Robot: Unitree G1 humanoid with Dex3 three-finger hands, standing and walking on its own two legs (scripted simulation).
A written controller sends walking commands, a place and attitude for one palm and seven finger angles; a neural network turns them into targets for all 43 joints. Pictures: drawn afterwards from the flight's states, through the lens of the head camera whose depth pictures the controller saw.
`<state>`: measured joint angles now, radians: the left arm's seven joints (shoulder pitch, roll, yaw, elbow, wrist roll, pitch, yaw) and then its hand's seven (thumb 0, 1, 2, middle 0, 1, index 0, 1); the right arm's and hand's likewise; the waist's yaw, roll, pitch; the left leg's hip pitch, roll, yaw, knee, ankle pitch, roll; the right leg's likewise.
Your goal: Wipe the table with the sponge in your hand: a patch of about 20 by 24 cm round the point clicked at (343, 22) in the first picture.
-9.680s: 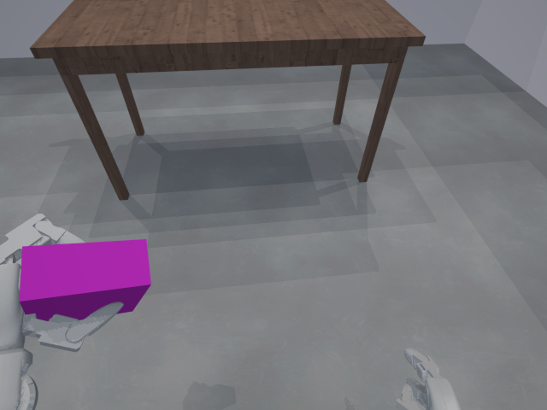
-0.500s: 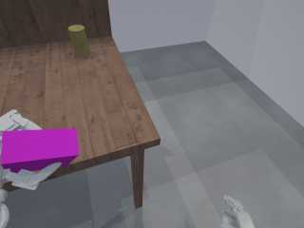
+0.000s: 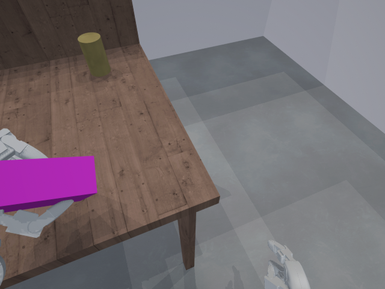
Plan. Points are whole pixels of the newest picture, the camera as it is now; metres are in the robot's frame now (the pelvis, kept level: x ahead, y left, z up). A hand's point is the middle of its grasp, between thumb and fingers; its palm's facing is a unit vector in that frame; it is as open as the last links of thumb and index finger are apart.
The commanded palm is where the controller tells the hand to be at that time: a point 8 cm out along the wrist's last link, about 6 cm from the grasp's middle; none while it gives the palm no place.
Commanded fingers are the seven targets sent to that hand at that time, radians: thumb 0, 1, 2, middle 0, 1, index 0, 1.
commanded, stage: come to a stop and stand still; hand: left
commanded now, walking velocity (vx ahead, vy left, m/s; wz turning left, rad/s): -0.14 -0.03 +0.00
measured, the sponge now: (58, 184) +0.24 +0.21 +0.18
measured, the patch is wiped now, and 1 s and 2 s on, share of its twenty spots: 0.00 0.00 0.00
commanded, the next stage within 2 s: look again from close up in 1.60 s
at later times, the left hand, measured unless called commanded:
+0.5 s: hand (22, 191) +0.22 +0.24 +0.19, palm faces +0.35 -0.84 -0.42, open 9.3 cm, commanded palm +0.16 +0.28 +0.19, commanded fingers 0.00 0.10 1.30 -1.20 -1.60 -1.20 -1.60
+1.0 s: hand (5, 209) +0.20 +0.26 +0.17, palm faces +0.37 -0.84 -0.38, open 9.3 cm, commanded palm +0.14 +0.30 +0.19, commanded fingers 0.00 0.10 1.30 -1.20 -1.60 -1.20 -1.60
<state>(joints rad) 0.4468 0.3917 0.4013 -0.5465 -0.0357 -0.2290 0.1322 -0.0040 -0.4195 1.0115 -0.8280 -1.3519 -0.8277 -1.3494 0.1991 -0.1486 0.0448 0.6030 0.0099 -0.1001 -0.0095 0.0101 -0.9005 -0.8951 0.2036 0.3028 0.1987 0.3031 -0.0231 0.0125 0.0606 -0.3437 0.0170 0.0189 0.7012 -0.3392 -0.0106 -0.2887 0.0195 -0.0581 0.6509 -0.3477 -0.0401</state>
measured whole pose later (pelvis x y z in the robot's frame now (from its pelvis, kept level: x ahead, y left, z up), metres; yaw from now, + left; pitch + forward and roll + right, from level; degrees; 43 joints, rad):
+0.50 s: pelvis +0.00 +0.01 +0.02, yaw -1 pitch +1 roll -1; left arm 0.51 0.39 0.36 -0.54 -0.06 -0.16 0.14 0.00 -0.42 1.01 -0.83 -1.35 -0.83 -1.35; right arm 0.16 -0.17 0.03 0.55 0.00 -0.08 -0.05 0.01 -0.90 -0.90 0.20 0.30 0.20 0.30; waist -0.01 0.02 0.02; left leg -0.26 0.03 0.03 0.50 -0.25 0.00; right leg -0.21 0.04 -0.06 0.43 -0.23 -0.05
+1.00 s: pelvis -0.02 +0.02 +0.02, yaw -1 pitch +0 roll -1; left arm 0.49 0.37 0.33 -0.45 -0.05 -0.13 0.15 0.00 -0.42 1.02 -0.83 -1.35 -0.83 -1.35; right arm 0.23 -0.21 0.02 0.59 0.01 -0.07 -0.08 0.01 -0.90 -0.90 0.20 0.30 0.20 0.30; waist -0.01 0.01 -0.01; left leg -0.24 0.01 0.03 0.43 -0.20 0.02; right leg -0.19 0.03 -0.06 0.37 -0.18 -0.03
